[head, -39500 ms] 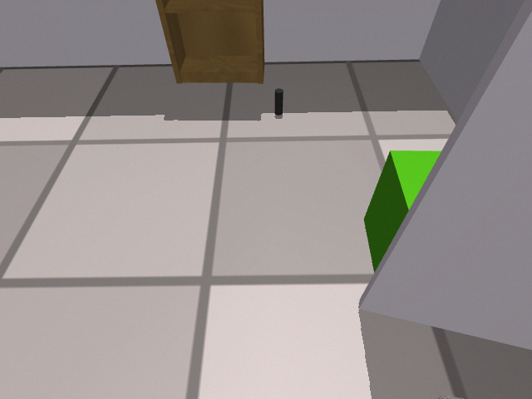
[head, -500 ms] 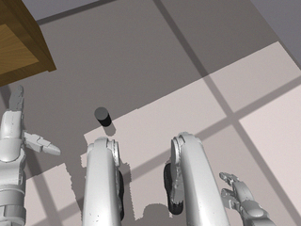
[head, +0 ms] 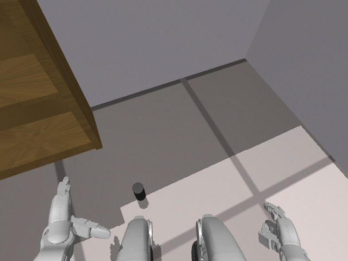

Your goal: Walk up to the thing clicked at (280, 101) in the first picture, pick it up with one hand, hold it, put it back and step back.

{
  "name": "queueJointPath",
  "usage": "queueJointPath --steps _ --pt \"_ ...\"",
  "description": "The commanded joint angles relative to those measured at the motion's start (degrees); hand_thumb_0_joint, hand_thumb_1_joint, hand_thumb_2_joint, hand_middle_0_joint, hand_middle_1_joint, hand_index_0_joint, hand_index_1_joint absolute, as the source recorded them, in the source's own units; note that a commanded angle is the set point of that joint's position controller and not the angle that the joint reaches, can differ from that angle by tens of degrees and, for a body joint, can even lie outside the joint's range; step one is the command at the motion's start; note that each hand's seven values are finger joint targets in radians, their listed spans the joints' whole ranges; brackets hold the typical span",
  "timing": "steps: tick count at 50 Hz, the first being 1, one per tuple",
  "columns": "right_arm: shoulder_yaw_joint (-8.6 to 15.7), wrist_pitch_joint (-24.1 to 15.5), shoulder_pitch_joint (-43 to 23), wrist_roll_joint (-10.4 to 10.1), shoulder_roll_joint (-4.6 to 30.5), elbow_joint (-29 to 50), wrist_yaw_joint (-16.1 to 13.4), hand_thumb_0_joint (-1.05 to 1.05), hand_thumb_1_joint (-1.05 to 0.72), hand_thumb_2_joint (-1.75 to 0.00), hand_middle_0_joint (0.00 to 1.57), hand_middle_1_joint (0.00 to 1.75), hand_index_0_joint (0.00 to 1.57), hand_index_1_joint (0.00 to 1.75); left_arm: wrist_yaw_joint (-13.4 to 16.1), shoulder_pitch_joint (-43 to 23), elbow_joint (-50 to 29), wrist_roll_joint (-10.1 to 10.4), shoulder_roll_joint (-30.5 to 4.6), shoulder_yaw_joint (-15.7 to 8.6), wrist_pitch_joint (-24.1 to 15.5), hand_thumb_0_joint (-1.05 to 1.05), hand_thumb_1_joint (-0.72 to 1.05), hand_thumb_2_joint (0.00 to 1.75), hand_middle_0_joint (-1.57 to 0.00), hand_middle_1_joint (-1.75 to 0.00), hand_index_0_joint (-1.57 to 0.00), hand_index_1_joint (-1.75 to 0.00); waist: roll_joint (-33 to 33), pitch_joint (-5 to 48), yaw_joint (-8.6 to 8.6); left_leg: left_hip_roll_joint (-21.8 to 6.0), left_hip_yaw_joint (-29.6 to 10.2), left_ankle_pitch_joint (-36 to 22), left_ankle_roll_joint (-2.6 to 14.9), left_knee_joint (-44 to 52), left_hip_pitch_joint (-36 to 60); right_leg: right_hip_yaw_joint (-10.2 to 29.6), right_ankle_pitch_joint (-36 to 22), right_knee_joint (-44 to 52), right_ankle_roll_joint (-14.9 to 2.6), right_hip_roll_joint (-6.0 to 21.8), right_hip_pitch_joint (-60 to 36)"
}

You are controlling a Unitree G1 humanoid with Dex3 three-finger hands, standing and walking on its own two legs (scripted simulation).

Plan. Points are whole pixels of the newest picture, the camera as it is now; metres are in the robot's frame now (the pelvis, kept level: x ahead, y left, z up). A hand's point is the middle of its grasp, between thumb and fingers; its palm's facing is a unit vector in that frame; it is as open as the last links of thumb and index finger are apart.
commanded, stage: home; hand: left
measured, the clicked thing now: (139, 192) +0.39 +0.14 -0.57
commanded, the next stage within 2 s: stand in 1.98 s
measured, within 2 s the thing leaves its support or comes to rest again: neither
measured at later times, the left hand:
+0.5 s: hand (81, 227) +0.19 +0.19 +0.01, palm faces +0.13 -0.95 -0.30, open 17.7 cm
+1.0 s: hand (88, 231) +0.18 +0.18 +0.01, palm faces +0.11 -0.95 -0.29, open 17.6 cm
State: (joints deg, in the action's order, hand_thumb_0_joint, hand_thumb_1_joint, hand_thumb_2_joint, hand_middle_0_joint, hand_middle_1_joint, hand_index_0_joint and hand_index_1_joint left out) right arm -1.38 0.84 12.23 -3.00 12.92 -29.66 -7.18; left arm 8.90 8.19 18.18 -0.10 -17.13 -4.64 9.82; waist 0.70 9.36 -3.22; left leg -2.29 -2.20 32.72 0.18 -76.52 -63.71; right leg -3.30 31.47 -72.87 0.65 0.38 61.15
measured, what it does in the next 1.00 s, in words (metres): rises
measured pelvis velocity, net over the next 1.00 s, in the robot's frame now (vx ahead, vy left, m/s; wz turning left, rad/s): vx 0.02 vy -0.01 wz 0.03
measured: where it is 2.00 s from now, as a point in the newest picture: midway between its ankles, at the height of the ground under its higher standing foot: outside the picture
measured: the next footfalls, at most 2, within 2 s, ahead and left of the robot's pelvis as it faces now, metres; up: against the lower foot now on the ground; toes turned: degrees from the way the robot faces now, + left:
none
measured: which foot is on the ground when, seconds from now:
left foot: down 0.00-1.00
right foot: down 0.00-1.00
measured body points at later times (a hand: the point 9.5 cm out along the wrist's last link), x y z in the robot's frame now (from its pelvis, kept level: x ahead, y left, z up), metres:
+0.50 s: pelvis +0.03 +0.00 +0.07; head +0.05 +0.01 +0.52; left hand +0.18 +0.24 +0.03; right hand +0.21 -0.23 +0.01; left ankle +0.03 +0.11 -0.62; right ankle +0.03 -0.13 -0.62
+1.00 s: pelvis +0.02 -0.01 +0.07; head +0.04 -0.01 +0.52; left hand +0.17 +0.22 +0.04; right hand +0.18 -0.25 +0.00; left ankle +0.03 +0.11 -0.62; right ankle +0.03 -0.13 -0.62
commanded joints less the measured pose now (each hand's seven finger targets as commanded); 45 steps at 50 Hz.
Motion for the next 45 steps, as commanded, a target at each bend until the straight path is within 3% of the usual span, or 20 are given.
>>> queueJointPath --steps 1,9,15,22,26,27,29,34,39,42,45 --pt "3.06 -3.42 1.61 0.35 7.19 7.61 -2.37 0.00 -0.90 -0.90 0.20 0.30 0.20 0.30 1.92 1.80 -13.90 -0.04 -7.04 -1.88 -0.14 0.00 -0.57 0.04 -0.05 -0.05 -0.05 -0.05 4.78 14.70 0.76 0.84 0.52 -16.21 0.22 17.89 21.86 0.59 -14.73 15.91 -1.73 -1.11 -16.68" --pt "2.28 -5.73 1.40 0.84 5.58 10.23 -4.11 0.00 -0.90 -0.90 0.20 0.30 0.20 0.30 2.43 14.33 -25.43 0.56 -2.17 2.88 3.55 0.00 -0.61 0.01 -0.04 -0.04 -0.04 -0.04 3.31 7.32 1.13 0.66 -0.33 -15.98 -0.09 27.18 28.52 -1.06 -14.65 23.41 -1.48 -1.92 -24.58" --pt "2.14 -7.46 0.98 1.31 5.32 11.87 -4.47 0.00 -0.90 -0.90 0.20 0.30 0.20 0.30 1.47 18.47 -29.68 0.42 -1.03 3.29 4.09 0.00 -0.61 0.00 -0.04 -0.04 -0.04 -0.04 0.45 1.53 1.35 0.78 -0.42 -15.19 0.10 30.28 29.25 -1.53 -13.59 26.63 -1.24 -2.17 -26.43" --pt "2.37 -9.11 0.93 2.07 5.72 11.76 -3.90 0.00 -0.90 -0.90 0.20 0.30 0.20 0.30 0.39 16.94 -29.00 0.13 -0.41 2.67 3.00 0.00 -0.58 0.03 -0.05 -0.05 -0.05 -0.05 0.79 0.41 0.87 1.20 0.97 -16.95 -0.03 30.26 30.89 -0.74 -14.89 27.86 -1.12 -1.85 -28.16" --pt "2.74 -9.70 1.58 2.42 6.11 11.42 -3.94 0.00 -0.90 -0.90 0.20 0.30 0.20 0.30 0.13 16.13 -31.35 0.03 -0.73 2.54 2.83 0.00 -0.60 0.02 -0.05 -0.05 -0.05 -0.05 2.47 5.55 0.88 1.52 1.37 -22.32 -0.21 29.08 34.21 -0.33 -19.90 27.56 -1.09 -1.68 -30.78" --pt "2.30 -9.80 0.95 2.36 5.70 11.35 -3.88 0.00 -0.90 -0.90 0.20 0.30 0.20 0.30 0.26 17.75 -30.16 0.02 -0.81 2.30 3.05 0.00 -0.61 0.02 -0.05 -0.04 -0.05 -0.04 1.79 4.76 1.27 1.69 1.24 -22.43 -0.16 29.09 33.65 -0.33 -20.31 27.75 -0.99 -1.58 -31.58" --pt "2.28 -9.89 0.64 2.38 5.75 10.95 -3.80 0.00 -0.90 -0.90 0.20 0.30 0.20 0.30 0.30 15.54 -31.11 0.15 -0.98 2.49 2.95 0.00 -0.58 0.04 -0.05 -0.05 -0.05 -0.05 3.61 4.13 1.24 1.77 1.52 -21.86 -0.24 29.49 33.98 -0.14 -19.83 28.18 -1.08 -1.51 -31.16" --pt "2.18 -9.98 0.17 2.35 5.82 10.93 -3.74 0.00 -0.90 -0.90 0.20 0.30 0.20 0.30 0.04 17.28 -28.28 0.20 -0.40 2.41 2.98 0.00 -0.61 0.02 -0.05 -0.04 -0.05 -0.04 1.65 1.01 1.38 1.66 1.02 -17.75 -0.08 30.96 32.46 -0.64 -15.77 29.39 -1.11 -1.70 -30.19" --pt "2.50 -10.20 0.20 2.31 5.98 10.61 -3.56 0.00 -0.90 -0.90 0.20 0.30 0.20 0.30 -0.26 17.66 -27.75 0.29 -0.33 2.27 2.70 0.00 -0.60 0.02 -0.05 -0.05 -0.05 -0.05 0.91 1.77 1.66 1.83 1.62 -18.61 0.07 30.48 32.42 -0.33 -17.09 29.80 -0.92 -1.57 -30.96" --pt "2.65 -10.53 -0.22 2.17 6.11 10.72 -3.37 0.00 -0.90 -0.90 0.20 0.30 0.20 0.30 -0.33 15.96 -27.56 0.34 0.12 2.58 2.53 0.00 -0.58 0.04 -0.05 -0.05 -0.05 -0.05 1.60 -0.32 1.36 1.57 1.18 -13.99 -0.03 32.19 31.77 -0.66 -12.62 29.85 -1.14 -1.86 -29.15" --pt "2.65 -10.64 -0.18 2.20 6.00 10.69 -3.39 0.00 -0.90 -0.90 0.20 0.30 0.20 0.30 -0.42 16.98 -27.38 0.23 -0.47 2.01 2.19 0.00 -0.59 0.03 -0.05 -0.05 -0.05 -0.05 1.09 1.31 2.04 1.65 1.15 -14.15 0.04 32.02 31.95 -0.59 -12.63 29.90 -1.18 -1.76 -30.16"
